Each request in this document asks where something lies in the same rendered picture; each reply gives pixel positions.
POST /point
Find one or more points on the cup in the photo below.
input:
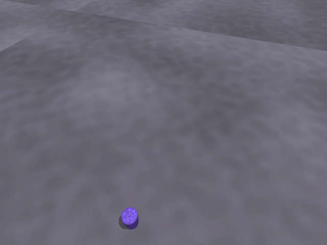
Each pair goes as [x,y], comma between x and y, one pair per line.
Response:
[130,218]

